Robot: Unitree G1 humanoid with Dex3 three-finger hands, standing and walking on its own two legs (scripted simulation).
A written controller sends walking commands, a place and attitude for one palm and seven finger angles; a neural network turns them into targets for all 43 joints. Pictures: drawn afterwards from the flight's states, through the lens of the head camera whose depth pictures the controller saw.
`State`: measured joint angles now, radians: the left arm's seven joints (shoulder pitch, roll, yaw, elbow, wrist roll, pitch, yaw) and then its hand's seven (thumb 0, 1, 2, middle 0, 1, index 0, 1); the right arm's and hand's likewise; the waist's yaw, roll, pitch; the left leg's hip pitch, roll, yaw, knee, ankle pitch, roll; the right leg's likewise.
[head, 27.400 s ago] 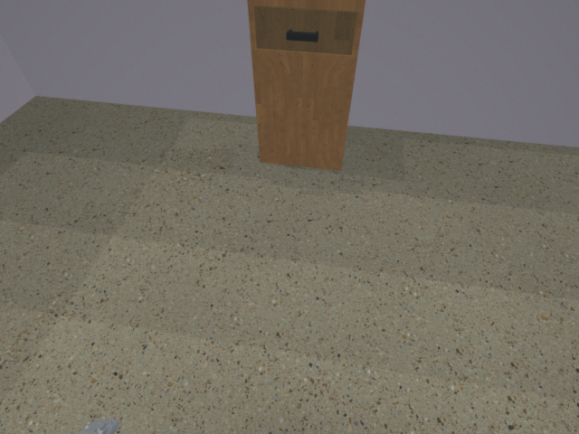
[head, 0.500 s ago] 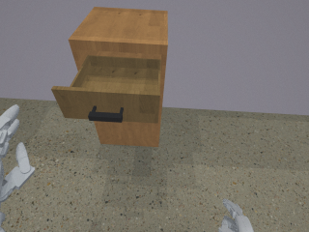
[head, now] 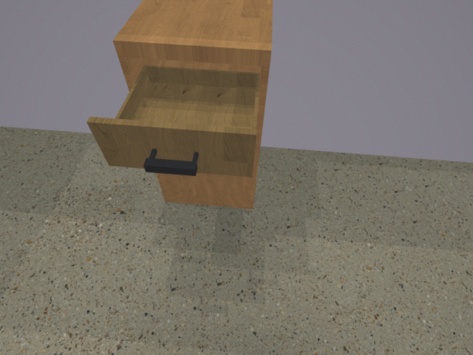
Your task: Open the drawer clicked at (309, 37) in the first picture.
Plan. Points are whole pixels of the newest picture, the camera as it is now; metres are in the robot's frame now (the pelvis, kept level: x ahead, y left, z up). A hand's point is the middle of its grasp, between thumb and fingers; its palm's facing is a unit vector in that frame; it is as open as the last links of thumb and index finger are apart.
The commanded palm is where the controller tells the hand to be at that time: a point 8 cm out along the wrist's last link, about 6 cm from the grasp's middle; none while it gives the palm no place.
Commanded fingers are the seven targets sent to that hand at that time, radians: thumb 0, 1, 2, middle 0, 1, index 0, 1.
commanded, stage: let the arm hang, fingers relaxed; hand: left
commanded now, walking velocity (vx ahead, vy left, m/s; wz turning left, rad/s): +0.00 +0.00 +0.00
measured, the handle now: (172, 160) +0.55 +0.20 -0.07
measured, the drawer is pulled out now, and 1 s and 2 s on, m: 0.29 0.29 0.29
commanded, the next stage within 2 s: look to check the result in 0.60 s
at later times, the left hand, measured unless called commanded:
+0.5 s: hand out of the picture +0.00 +0.17 -0.17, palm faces +0.02 -0.98 -0.19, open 7.3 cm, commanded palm none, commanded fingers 0.00 0.90 0.90 -0.20 -0.30 -0.20 -0.30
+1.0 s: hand out of the picture -0.01 +0.16 -0.17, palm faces +0.03 -0.98 -0.18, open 7.4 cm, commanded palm none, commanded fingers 0.00 0.90 0.90 -0.20 -0.30 -0.20 -0.30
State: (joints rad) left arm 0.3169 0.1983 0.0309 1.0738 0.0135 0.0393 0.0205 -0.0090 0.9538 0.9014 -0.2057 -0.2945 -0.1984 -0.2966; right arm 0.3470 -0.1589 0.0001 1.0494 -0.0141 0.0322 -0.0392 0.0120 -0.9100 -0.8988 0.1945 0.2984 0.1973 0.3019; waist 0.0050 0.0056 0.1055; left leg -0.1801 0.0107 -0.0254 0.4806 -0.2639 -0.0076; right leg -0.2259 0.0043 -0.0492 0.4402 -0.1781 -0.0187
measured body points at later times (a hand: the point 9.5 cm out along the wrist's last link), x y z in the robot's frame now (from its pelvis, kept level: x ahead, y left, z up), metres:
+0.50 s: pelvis -0.01 +0.00 +0.00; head +0.00 -0.01 +0.45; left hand +0.00 +0.22 -0.16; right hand -0.04 -0.20 -0.17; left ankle +0.00 +0.13 -0.74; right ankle +0.04 -0.11 -0.74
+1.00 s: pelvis +0.00 +0.00 +0.00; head +0.01 -0.01 +0.45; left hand -0.01 +0.22 -0.16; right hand -0.04 -0.20 -0.16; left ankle +0.00 +0.13 -0.74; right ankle +0.04 -0.11 -0.74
